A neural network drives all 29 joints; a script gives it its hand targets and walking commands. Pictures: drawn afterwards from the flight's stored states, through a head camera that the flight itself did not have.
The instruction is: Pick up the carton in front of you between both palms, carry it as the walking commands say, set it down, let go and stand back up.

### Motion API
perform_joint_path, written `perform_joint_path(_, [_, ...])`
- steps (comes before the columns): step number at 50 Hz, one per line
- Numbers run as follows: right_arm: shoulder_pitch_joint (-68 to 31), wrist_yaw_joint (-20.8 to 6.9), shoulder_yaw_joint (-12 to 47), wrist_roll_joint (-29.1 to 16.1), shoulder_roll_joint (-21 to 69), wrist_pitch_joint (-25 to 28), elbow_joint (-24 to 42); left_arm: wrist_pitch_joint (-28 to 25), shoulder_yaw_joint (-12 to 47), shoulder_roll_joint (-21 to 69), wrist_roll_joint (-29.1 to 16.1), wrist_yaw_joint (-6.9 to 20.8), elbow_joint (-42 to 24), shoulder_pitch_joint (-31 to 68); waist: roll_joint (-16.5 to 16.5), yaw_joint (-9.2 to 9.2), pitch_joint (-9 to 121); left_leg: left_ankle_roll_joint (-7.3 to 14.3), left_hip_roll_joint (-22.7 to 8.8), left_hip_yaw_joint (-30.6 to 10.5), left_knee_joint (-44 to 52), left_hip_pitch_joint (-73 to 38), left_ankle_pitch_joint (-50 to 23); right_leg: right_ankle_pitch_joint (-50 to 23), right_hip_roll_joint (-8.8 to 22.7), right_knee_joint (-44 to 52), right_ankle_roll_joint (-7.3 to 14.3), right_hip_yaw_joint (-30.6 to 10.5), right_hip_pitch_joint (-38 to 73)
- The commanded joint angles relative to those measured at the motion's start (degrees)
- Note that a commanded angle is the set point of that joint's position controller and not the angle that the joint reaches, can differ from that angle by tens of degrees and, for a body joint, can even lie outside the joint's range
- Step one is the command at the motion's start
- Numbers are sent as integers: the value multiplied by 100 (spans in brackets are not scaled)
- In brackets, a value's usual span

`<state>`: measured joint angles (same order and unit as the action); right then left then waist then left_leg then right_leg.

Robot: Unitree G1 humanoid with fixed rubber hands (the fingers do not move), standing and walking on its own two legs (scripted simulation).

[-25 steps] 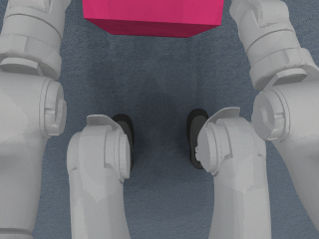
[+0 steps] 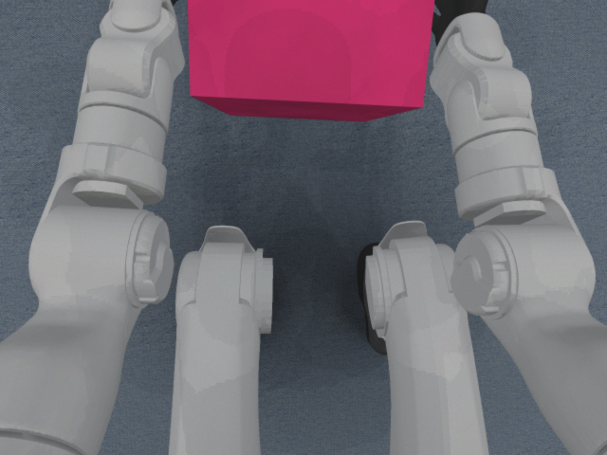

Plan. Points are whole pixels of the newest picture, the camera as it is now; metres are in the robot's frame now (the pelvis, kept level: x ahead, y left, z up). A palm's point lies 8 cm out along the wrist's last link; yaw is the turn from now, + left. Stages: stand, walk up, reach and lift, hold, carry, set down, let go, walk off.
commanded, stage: reach and lift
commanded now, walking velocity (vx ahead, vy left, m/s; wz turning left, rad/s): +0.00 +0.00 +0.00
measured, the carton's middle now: (305, 23) +0.55 +0.02 -0.21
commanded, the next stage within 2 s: none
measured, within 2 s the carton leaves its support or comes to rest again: neither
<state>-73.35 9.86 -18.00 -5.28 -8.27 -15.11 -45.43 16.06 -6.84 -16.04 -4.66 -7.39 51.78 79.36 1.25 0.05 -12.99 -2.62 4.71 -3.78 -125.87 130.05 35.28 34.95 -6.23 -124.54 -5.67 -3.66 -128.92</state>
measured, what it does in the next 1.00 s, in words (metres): rises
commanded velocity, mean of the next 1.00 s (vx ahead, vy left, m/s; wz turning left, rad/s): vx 0.00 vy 0.00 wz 0.00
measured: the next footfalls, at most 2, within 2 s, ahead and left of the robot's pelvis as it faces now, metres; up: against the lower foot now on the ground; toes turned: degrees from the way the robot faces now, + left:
none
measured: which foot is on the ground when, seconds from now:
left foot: down 0.00-1.00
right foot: down 0.00-1.00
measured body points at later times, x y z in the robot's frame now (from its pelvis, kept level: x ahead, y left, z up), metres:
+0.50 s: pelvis -0.02 -0.01 +0.12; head +0.26 +0.01 +0.47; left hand +0.51 +0.17 +0.05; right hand +0.50 -0.13 +0.04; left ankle +0.09 +0.12 -0.34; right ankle +0.10 -0.14 -0.34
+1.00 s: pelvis +0.03 -0.01 +0.25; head +0.19 +0.00 +0.67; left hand +0.46 +0.17 +0.21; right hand +0.45 -0.14 +0.20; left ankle +0.09 +0.12 -0.34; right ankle +0.10 -0.14 -0.34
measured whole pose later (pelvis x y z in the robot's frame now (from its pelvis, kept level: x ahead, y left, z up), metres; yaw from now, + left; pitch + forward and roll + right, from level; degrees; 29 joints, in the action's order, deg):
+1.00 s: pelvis +0.03 -0.01 +0.25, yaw +3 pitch +33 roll +0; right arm -38.2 3.3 -25.0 11.1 6.1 -20.1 -35.1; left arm 20.5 -22.8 3.6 12.9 -2.0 38.7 42.2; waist 0.0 -0.4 14.5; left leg -2.4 5.7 -6.8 -75.6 82.2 26.6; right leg 27.2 -5.6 -75.5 -3.2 -6.9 -81.5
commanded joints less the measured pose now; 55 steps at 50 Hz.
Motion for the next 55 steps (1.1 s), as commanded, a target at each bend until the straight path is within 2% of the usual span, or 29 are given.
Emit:
perform_joint_path(1, [-4512, -1595, 2851, -593, 6032, -10, 1922, -100, 2190, 6484, -628, 1630, -2216, 3682, -456, -31, 10749, 33, 382, 801, 1205, -5870, -4293, -3658, -327, 998, 230, 1111, 4370])
perform_joint_path(3, [-4185, -1603, 2644, -286, 6024, -95, 1731, 108, 1892, 6829, -340, 1680, -1493, 2975, -529, 18, 9576, 23, 444, 858, 1518, -5240, -3539, -3004, -364, 1346, 249, 1072, 3883])
perform_joint_path(4, [-3833, -1632, 2438, -42, 6114, -186, 1260, 174, 1671, 6899, -157, 1715, -1180, 2703, -365, 94, 8870, 29, 470, 869, 1732, -4681, -2944, -2610, -360, 1550, 265, 1078, 3826])
perform_joint_path(5, [-3840, -1677, 2216, 95, 6007, -201, 1232, 271, 1462, 6933, 96, 1766, -753, 2478, -651, 13, 8222, 24, 468, 894, 1968, -4441, -2452, -2119, -366, 1698, 305, 1047, 3406])
perform_joint_path(6, [-3716, -1711, 1953, 328, 5977, -261, 968, 288, 1230, 6942, 204, 1810, -618, 2547, -550, 203, 7849, 32, 476, 889, 2120, -4100, -1958, -1732, -367, 1887, 332, 1063, 3349])
perform_joint_path(7, [-3602, -1739, 1743, 539, 6025, -339, 657, 332, 889, 6897, 474, 1855, -248, 2301, -415, 113, 7485, 62, 493, 907, 2278, -3804, -1624, -1446, -377, 2073, 319, 1066, 3297])
perform_joint_path(10, [-3368, -1829, 1101, 1039, 6023, -444, 113, 406, 248, 6871, 915, 1947, 237, 2343, -471, 164, 6622, 133, 529, 886, 2736, -3348, -871, -847, -368, 2491, 405, 1023, 3118])
perform_joint_path(11, [-3575, -1849, 1115, 1059, 6012, -440, 288, 427, 29, 6797, 1058, 1982, 353, 2203, -292, 79, 6715, 189, 498, 852, 2813, -3449, -913, -839, -375, 2596, 378, 1027, 3189])
perform_joint_path(12, [-3290, -1883, 861, 1295, 6011, -501, -60, 410, -77, 6696, 1151, 1984, 339, 2324, -256, 169, 6508, 184, 513, 858, 2974, -3349, -807, -764, -368, 2738, 393, 1028, 3148])
perform_joint_path(16, [-3511, -1932, 1000, 1218, 6264, -461, 143, 380, -202, 6809, 1293, 1996, 275, 2373, -208, -10, 7328, 201, 518, 891, 3242, -3879, -977, -966, -393, 2997, 359, 1004, 3654])
perform_joint_path(20, [-3454, -1990, 1381, 1072, 6528, -522, 524, 455, 159, 7238, 1145, 2026, -93, 2234, -208, 39, 8107, 161, 532, 884, 3499, -4564, -1325, -1281, -416, 3268, 331, 1030, 4137])
perform_joint_path(21, [-3345, -2013, 1416, 1034, 6540, -559, 502, 495, 243, 7318, 1125, 2040, -194, 2215, -336, -54, 8124, 151, 544, 919, 3576, -4690, -1343, -1265, -423, 3328, 341, 1018, 4131])
perform_joint_path(23, [-3284, -2051, 1679, 880, 6795, -624, 677, 540, 441, 7422, 1019, 2063, -457, 2164, -229, -86, 8421, 143, 533, 940, 3672, -4895, -1517, -1439, -433, 3468, 317, 995, 4523])
perform_joint_path(24, [-3082, -2090, 1767, 868, 6720, -649, 717, 578, 661, 7602, 897, 2084, -621, 2159, -290, 101, 8583, 118, 518, 891, 3732, -5081, -1659, -1625, -430, 3506, 320, 1041, 4623])
perform_joint_path(26, [-3072, -2118, 2124, 685, 6931, -699, 1003, 592, 914, 7624, 748, 2101, -944, 2026, -119, -38, 9063, 98, 518, 906, 3791, -5378, -1936, -1848, -432, 3607, 279, 1011, 5036])
perform_joint_path(28, [-2941, -2141, 2300, 562, 6967, -715, 1183, 693, 1047, 7795, 695, 2102, -861, 1655, -254, -113, 8906, 69, 528, 917, 3974, -5602, -1967, -1879, -440, 3740, 282, 981, 5141])
perform_joint_path(33, [-2152, -2119, 2559, 487, 7132, -747, 1145, 678, 1491, 8072, 468, 2076, -1230, 1206, -243, 17, 8619, 33, 538, 836, 4356, -6048, -2128, -2033, -440, 4182, 293, 894, 5617])
perform_joint_path(34, [-1932, -2123, 2514, 480, 7200, -739, 1016, 650, 1546, 7914, 527, 2065, -1345, 1216, -353, -77, 8389, 31, 522, 835, 4425, -6040, -2189, -2105, -449, 4235, 308, 820, 5631])
perform_joint_path(35, [-1962, -2127, 2547, 520, 7222, -720, 1074, 685, 1394, 8033, 606, 2054, -983, 839, -201, -16, 8270, 48, 539, 785, 4573, -6199, -2008, -1902, -447, 4365, 285, 867, 5657])
perform_joint_path(36, [-1643, -2126, 2406, 583, 7146, -724, 906, 675, 1408, 8044, 652, 2049, -1037, 683, -392, -45, 7967, 25, 545, 774, 4712, -6229, -1961, -1824, -453, 4460, 311, 840, 5600])
perform_joint_path(37, [-1572, -2132, 2469, 591, 7283, -717, 815, 627, 1375, 8019, 644, 2038, -1066, 730, -141, 24, 7853, 63, 518, 712, 4774, -6323, -1986, -1862, -446, 4598, 285, 807, 5730])
perform_joint_path(43, [-1019, -2087, 2538, 687, 7334, -494, 962, 454, 1296, 8113, 807, 1982, -908, -36, -210, -83, 7328, 71, 529, 564, 5383, -6846, -2220, -2054, -414, 5210, 306, 612, 6372])
perform_joint_path(44, [-804, -2083, 2569, 699, 7326, -477, 916, 428, 1461, 8293, 751, 1985, -1002, -84, -237, 44, 7416, 61, 528, 539, 5483, -7089, -2245, -2103, -424, 5338, 314, 625, 6585])
perform_joint_path(47, [-478, -2086, 2579, 739, 7421, -436, 801, 391, 1298, 8182, 916, 1946, -846, -544, -231, -157, 6922, 94, 509, 494, 5866, -7344, -2199, -2033, -375, 5697, 328, 488, 6836])
perform_joint_path(48, [-296, -2094, 2595, 788, 7448, -433, 757, 344, 1425, 8151, 852, 1935, -1044, -510, -145, -21, 6897, 106, 479, 397, 5986, -7566, -2185, -2011, -383, 5760, 327, 512, 6920])
perform_joint_path(50, [-75, -2072, 2659, 780, 7432, -407, 895, 344, 1396, 8219, 899, 1949, -976, -903, -178, -114, 6801, 116, 476, 401, 6177, -7730, -2177, -2002, -351, 6017, 336, 437, 7253])
perform_joint_path(52, [224, -2071, 2704, 836, 7451, -378, 810, 250, 1576, 8262, 816, 1952, -1213, -842, -107, 40, 6701, 117, 441, 307, 6387, -8104, -2447, -2267, -350, 6222, 344, 405, 7485])
perform_joint_path(54, [441, -2059, 2775, 864, 7423, -342, 924, 261, 1620, 8316, 853, 1945, -1153, -1196, -138, 19, 6476, 119, 418, 268, 6618, -8291, -2529, -2327, -312, 6480, 367, 332, 7777])
perform_joint_path(55, [642, -2054, 2842, 834, 7483, -345, 969, 297, 1513, 8262, 925, 1946, -986, -1570, -163, -124, 6281, 130, 425, 290, 6756, -8354, -2555, -2400, -280, 6637, 362, 259, 8019])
